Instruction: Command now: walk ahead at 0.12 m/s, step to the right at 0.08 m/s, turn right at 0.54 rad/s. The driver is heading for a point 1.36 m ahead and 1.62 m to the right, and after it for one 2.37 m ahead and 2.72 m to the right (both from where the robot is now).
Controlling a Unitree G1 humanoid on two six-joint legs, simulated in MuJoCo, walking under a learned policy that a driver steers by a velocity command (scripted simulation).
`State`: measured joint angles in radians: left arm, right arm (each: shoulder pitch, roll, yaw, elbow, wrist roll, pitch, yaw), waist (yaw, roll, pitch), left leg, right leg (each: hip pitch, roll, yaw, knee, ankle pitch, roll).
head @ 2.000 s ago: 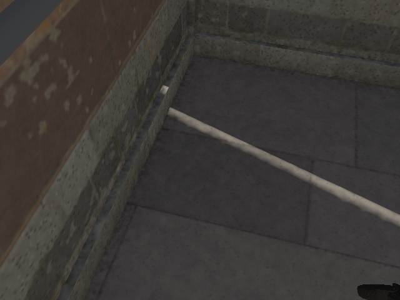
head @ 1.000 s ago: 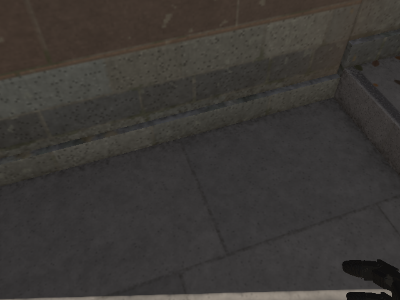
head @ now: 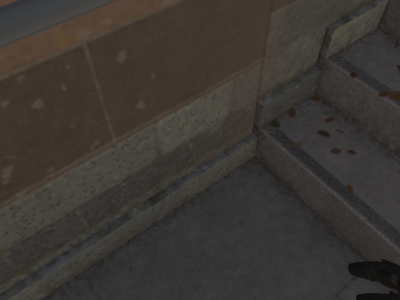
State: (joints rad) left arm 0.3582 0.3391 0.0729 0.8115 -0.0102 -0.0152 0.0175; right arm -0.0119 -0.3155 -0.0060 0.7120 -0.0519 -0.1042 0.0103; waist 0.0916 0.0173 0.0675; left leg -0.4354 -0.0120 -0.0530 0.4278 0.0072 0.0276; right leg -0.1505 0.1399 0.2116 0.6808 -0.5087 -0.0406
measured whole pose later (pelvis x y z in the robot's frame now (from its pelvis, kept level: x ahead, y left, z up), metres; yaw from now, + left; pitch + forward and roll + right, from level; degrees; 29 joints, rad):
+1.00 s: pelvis +0.07 -0.01 +0.02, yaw -36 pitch +0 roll +0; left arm 0.21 0.39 0.08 0.62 -0.01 0.05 0.02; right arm 0.15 -0.32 -0.04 0.76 -0.01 0.01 -0.03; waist 0.00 -0.05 0.06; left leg -0.21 0.00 -0.01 0.46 -0.25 0.01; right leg -0.48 0.12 0.16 1.08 -0.46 0.06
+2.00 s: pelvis +0.12 -0.14 +0.02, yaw -62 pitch +1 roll -1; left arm 0.24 0.31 0.05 0.69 -0.01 -0.06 0.00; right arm 0.39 -0.27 -0.05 0.81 0.00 -0.09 0.00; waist -0.04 -0.04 0.00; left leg -0.09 -0.02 -0.01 0.34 -0.27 0.03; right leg -0.54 -0.02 0.05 0.99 -0.27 0.01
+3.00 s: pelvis +0.47 -0.53 +0.07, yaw -38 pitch +2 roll +0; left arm 0.18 0.31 0.04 0.83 0.00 -0.07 -0.03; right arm 0.16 -0.23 0.01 0.60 -0.02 -0.04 0.02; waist -0.02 -0.02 0.09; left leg -0.82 -0.07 0.10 1.23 -0.43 0.12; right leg -0.28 -0.05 0.12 1.42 -0.25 -0.03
